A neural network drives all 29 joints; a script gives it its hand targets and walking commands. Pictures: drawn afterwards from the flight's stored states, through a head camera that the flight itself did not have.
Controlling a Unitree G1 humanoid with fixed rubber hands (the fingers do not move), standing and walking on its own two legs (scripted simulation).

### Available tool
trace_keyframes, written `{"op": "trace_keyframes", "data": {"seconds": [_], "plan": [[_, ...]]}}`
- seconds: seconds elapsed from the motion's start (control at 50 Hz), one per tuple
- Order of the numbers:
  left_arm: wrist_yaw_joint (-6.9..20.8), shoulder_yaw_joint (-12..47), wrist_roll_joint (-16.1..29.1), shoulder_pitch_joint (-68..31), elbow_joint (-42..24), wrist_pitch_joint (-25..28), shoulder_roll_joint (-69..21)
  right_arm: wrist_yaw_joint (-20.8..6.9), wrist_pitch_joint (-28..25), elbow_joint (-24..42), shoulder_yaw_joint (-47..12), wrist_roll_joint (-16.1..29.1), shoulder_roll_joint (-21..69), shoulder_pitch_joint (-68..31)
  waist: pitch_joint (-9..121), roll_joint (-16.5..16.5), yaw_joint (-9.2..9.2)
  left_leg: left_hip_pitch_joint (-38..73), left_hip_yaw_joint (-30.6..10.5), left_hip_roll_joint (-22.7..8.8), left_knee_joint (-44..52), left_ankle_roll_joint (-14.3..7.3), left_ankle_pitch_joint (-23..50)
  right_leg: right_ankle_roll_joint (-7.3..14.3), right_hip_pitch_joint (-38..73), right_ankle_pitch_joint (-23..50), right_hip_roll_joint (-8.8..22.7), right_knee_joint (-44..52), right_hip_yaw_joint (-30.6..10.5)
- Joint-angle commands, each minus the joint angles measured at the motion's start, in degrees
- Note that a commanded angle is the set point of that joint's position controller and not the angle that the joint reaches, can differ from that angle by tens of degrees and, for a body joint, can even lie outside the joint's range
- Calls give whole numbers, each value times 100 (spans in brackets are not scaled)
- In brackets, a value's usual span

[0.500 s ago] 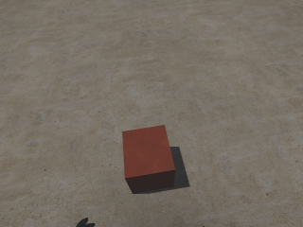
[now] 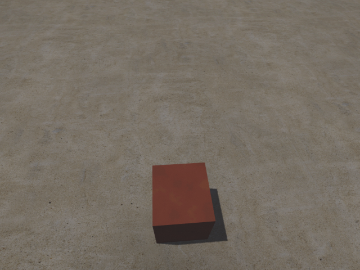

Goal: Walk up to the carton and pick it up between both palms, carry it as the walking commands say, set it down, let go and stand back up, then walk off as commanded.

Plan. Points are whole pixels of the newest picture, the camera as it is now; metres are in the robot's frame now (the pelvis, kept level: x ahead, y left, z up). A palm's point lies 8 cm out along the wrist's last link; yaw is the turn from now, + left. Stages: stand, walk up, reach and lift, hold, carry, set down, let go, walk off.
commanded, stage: walk up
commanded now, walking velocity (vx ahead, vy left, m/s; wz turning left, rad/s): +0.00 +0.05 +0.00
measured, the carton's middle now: (180, 203) +0.50 +0.00 -0.63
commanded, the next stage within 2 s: none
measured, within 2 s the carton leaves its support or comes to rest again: neither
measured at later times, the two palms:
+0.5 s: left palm out of the picture +0.02 +0.25 -0.15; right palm out of the picture -0.02 -0.21 -0.15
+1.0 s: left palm out of the picture -0.01 +0.28 -0.16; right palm out of the picture +0.04 -0.16 -0.14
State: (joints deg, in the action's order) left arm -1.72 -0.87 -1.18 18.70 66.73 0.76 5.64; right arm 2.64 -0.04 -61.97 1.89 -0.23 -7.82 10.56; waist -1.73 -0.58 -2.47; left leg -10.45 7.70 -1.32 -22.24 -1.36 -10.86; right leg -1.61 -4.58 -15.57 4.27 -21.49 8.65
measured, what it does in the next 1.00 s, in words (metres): lifts its right foot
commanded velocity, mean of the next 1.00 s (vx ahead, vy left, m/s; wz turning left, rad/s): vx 0.01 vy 0.06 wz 0.00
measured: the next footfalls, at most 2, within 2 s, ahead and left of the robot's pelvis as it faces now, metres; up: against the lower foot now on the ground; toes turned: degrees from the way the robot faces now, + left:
right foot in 1.06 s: +0.05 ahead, -0.06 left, +0.00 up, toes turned -4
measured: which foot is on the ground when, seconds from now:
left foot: down 0.00-1.00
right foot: down 0.00-0.78, up 0.80-1.00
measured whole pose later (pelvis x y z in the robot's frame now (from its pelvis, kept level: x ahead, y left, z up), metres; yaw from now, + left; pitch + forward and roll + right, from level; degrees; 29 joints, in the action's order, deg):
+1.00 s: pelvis +0.01 +0.06 +0.00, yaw +0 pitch -1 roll +0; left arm -2.2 -2.2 -1.0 14.6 65.8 -2.4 8.0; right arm 3.2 -1.3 -59.8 1.6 -0.9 -7.0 13.3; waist -4.3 -1.5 -0.2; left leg -8.9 9.0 0.1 -24.0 -3.2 -13.8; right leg -0.8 -13.0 -24.9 3.0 -36.7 3.0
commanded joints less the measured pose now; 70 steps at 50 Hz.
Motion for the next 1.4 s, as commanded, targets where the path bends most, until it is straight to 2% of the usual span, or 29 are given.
{"op": "trace_keyframes", "data": {"seconds": [0.0, 0.06, 0.16, 0.22, 0.32, 0.42, 0.5, 0.54, 0.58, 0.6, 0.64, 0.68, 0.7, 0.74, 0.76, 0.78, 0.8, 0.82, 0.84, 0.86, 0.9, 1.0, 1.02, 1.08, 1.16, 1.2, 1.28, 1.36, 1.38], "plan": [[-75, -136, -17, 228, -103, 77, 684, 21, -37, -129, 138, 41, -650, 626, -155, 244, 191, 468, -561, -726, 331, -80, 1787, 54, -457, 866, 515, 417, -381], [-100, -117, 21, 126, -156, -1, 527, 38, -52, -85, 72, 12, -484, 612, -47, -54, 136, 353, -692, -695, 358, -154, 1414, 9, -493, 735, 464, 289, -292], [-137, -168, -4, 1, -234, -37, 644, 75, -30, -87, 189, -2, -770, 663, -45, 245, 121, -5, -582, -642, 200, -135, 1773, 77, -213, 1152, 596, 43, -291], [-122, -113, 46, -151, -198, -74, 538, 25, -7, -41, 153, -32, -601, 877, -179, -155, 141, -98, -658, -580, 276, -112, 1096, 15, -437, 473, 482, 150, -233], [-125, -146, -15, -285, -256, -81, 711, 36, -4, 36, 226, -81, -796, 849, -187, 248, 164, 18, -736, -566, 233, -155, 1312, 87, -530, 608, 606, 212, -341], [-208, -237, -2, -231, -306, -153, 866, 2, 19, 234, 278, -80, -614, 824, -125, -333, 81, -332, -478, -459, -238, -129, 972, 233, -452, 860, 922, 42, -530], [-157, -36, 6, -456, -243, -185, 372, 42, 30, 130, 279, -96, -669, 1285, -268, 469, 292, 65, -1060, -793, 502, -318, 882, -25, -906, -111, 391, -245, -79], [-123, -135, -10, -310, -273, -136, 694, 73, 35, 193, 322, -71, -792, 1200, -123, 243, 231, 5, -968, -772, 503, -351, 772, 37, -709, 47, 405, -123, -145], [-188, -260, -45, -28, -247, -110, 981, 22, 59, 326, 419, -83, -998, 968, 150, 273, 86, -296, -598, -486, -179, -225, 776, 256, -222, 505, 937, 35, -539], [-200, -319, -77, 149, -249, -105, 1193, -9, 46, 554, 415, -68, -827, 661, 89, -586, -66, -721, -512, -317, -624, -118, 508, 412, -61, 435, 1233, 261, -887], [-272, -347, -108, 125, -265, -106, 1180, -84, 107, 549, 351, -123, -503, 525, -451, -1228, -107, -1103, -179, -68, -1504, 79, -786, 783, -707, 462, 1902, 641, -1425], [-310, -415, -178, -3, -328, -117, 1444, -177, 152, 683, 358, -161, -458, 552, -539, -1147, -77, -1292, -479, -299, -2352, 112, -1619, 1133, -939, 1002, 2370, 690, -1653], [-303, -428, -165, -243, -380, -94, 1448, -185, 122, 756, 383, -162, -414, 578, -719, -1219, 101, -1358, -614, -491, -2171, 123, -1573, 996, -905, 1675, 2240, 405, -1378], [-163, -348, -147, -349, -369, -103, 1240, -147, 9, 662, 431, -193, -603, 915, -447, -493, 339, -117, -105, -134, -434, 91, 97, 327, -1204, 1714, 1271, -454, -363], [-74, -215, -75, -129, -254, -91, 730, -121, -89, 487, 407, -187, -567, 1399, -68, -188, 463, 1025, -507, -427, 57, -52, 1029, 13, -1726, 726, 697, -668, 16], [-83, -100, 56, 61, -146, -167, 231, -150, -200, 457, 372, -176, -788, 1631, 53, 640, 638, 1040, -1784, -1554, 401, -449, 2334, -162, -1805, -909, 71, -1123, 55], [-108, -138, 36, 91, -125, -264, 465, -138, -213, 405, 272, -181, -736, 1673, 84, 866, 579, 868, -2290, -1932, 464, -919, 3242, -25, -1530, -1876, 93, -1600, -376], [-105, -140, 45, -63, -179, -333, 370, -110, -263, 442, 196, -128, -804, 1480, 59, 1327, 536, 554, -2008, -1884, 550, -967, 3196, 30, -1374, -2017, 119, -2001, -662], [-80, -165, 56, -195, -243, -338, 397, -62, -233, 523, 97, -140, -624, 988, -221, 927, 330, 453, -1876, -1697, 590, -909, 3072, 97, -1416, -1893, 59, -2072, -728], [-51, -186, 37, -130, -246, -350, 383, -34, -213, 530, 100, -128, -711, 765, 9, 1350, 220, 645, -1518, -1421, 521, -769, 2953, 109, -1371, -1627, 75, -1988, -812], [-24, -182, 16, -58, -227, -323, 398, 43, -214, 510, 56, -39, -655, 557, 109, 602, 226, 740, -1265, -1413, 495, -852, 3286, 123, -1176, -1286, -32, -1919, -743], [-92, -201, 3, 170, -159, -313, 527, 28, -146, 352, 94, -59, -711, 449, -142, 488, 266, 34, -1306, -1401, 751, -713, 842, 151, -645, -318, -74, -963, -620], [-67, -113, 17, 102, -153, -272, 305, 6, -128, 313, 88, -72, -589, 166, -274, 608, 97, -1, -1183, -1288, 723, -601, 610, 135, -505, 293, 113, -143, -763], [-51, -180, 68, 140, -110, -113, 530, -32, -107, 272, 110, 16, -465, 429, -100, -362, 319, 75, -817, -705, 534, -229, 214, 151, -420, 1013, 260, 246, -970], [-95, -75, 51, -29, -79, -53, 474, -35, -83, -13, 71, -91, -455, 649, -456, 9, 359, 401, -639, -558, 526, -20, 366, 258, -648, 1111, 255, 673, -907], [-86, -69, 40, 128, 45, -54, 404, -28, -96, -66, 5, -84, -249, 588, -474, -365, 292, 535, -758, -638, 490, -81, 414, 236, -659, 1018, 263, 710, -913], [-54, 9, 56, 127, 6, 41, 255, -32, -100, -205, 9, -84, -291, 626, -293, 130, 269, 619, -668, -567, 515, -43, 493, 350, -498, 1281, 320, 725, -987], [-81, 16, 69, 151, 100, 24, 335, -24, -104, -302, 19, -104, -405, 799, -426, -257, 361, 578, -648, -564, 588, 14, 513, 276, -646, 1100, 232, 798, -857], [-94, 7, 104, 258, 103, 25, 308, -25, -124, -341, -20, -114, -284, 817, -407, 3, 283, 563, -667, -580, 484, 3, 579, 276, -570, 1229, 220, 725, -905]]}}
